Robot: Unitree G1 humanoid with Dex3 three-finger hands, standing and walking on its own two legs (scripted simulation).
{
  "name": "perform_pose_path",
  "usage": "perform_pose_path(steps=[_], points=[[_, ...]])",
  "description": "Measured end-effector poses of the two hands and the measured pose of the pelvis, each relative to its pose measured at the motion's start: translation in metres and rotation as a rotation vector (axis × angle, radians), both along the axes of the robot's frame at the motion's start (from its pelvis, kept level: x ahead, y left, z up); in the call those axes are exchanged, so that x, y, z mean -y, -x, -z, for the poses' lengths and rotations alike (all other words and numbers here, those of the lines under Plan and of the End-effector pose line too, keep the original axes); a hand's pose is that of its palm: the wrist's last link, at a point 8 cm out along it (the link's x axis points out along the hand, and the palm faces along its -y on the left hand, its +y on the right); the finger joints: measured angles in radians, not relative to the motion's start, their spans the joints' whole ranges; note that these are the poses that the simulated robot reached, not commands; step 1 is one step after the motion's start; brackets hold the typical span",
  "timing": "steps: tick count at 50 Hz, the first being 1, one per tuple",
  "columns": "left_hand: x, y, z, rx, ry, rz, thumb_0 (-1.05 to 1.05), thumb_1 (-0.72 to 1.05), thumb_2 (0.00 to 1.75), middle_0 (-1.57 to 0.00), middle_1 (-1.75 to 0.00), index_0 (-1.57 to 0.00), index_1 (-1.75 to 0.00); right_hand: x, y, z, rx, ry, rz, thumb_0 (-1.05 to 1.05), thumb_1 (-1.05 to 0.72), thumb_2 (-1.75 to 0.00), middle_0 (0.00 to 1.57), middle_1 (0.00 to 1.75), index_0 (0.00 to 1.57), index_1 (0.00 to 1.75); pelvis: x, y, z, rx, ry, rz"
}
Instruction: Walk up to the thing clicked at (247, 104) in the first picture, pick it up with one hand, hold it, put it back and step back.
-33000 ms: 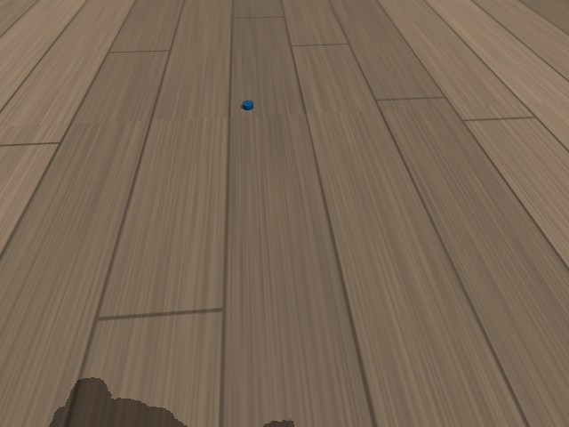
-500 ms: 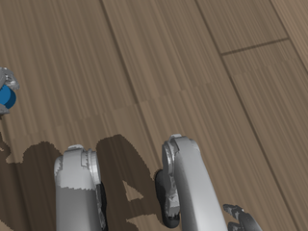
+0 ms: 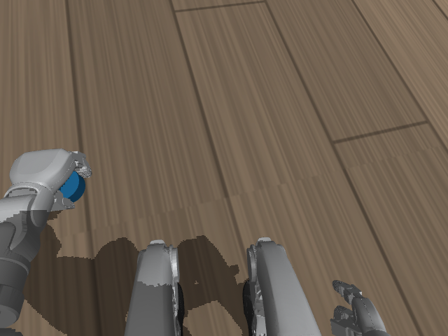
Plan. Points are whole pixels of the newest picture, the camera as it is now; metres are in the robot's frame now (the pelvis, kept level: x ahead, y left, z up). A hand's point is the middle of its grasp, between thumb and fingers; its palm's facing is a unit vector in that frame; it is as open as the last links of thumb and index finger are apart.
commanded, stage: lift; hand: left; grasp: from above
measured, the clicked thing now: (64, 185) +0.40 +0.30 -0.11
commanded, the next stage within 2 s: hold in 0.76 s
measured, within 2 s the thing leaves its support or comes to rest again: neither
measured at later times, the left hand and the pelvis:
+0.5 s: hand (28, 169) +0.36 +0.25 +0.08, palm faces -0.44 -0.08 -0.89, open 7.7 cm; pelvis +0.04 +0.00 +0.15, yaw +2 degrees
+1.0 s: hand (17, 124) +0.38 +0.24 +0.15, palm faces -0.45 -0.08 -0.89, open 7.8 cm; pelvis +0.08 +0.00 +0.21, yaw +2 degrees
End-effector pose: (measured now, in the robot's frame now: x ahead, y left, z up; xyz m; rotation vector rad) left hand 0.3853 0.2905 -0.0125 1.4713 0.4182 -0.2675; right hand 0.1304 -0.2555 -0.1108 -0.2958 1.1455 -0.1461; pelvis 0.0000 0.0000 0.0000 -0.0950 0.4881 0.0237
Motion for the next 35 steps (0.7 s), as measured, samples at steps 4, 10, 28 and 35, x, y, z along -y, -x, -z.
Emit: perform_pose_path(steps=[4, 10, 28, 35], points=[[0.007, 0.014, -0.035, -0.003, 0.002, -0.006, -0.01, 0.29, 0.28, -0.62, -0.55, -0.86, -0.54, -0.002, -0.003, -0.034, 0.029, -0.010, 0.013, 0.01, -0.90, -0.90, 0.20, 0.30, 0.20, 0.30, 0.000, -0.004, -0.034, 0.041, -0.012, -0.006], [0.013, 0.024, -0.083, -0.006, -0.015, -0.020, 0.00, 0.29, 0.29, -0.61, -0.57, -0.85, -0.56, -0.003, -0.006, -0.080, 0.074, -0.015, 0.026, 0.01, -0.90, -0.90, 0.20, 0.30, 0.20, 0.30, 0.002, -0.013, -0.079, 0.107, -0.029, -0.014], [0.040, 0.019, -0.164, -0.019, -0.026, -0.027, 0.02, 0.28, 0.31, -0.58, -0.62, -0.84, -0.61, 0.007, -0.010, -0.166, 0.112, -0.021, 0.078, 0.01, -0.91, -0.90, 0.20, 0.30, 0.20, 0.30, 0.005, -0.043, -0.166, 0.238, -0.065, -0.012], [0.046, 0.009, -0.186, -0.013, -0.031, -0.047, 0.02, 0.27, 0.33, -0.58, -0.62, -0.84, -0.62, 0.007, -0.015, -0.181, 0.094, -0.036, 0.092, 0.01, -0.91, -0.90, 0.20, 0.30, 0.20, 0.30, 0.005, -0.055, -0.186, 0.271, -0.073, -0.008]])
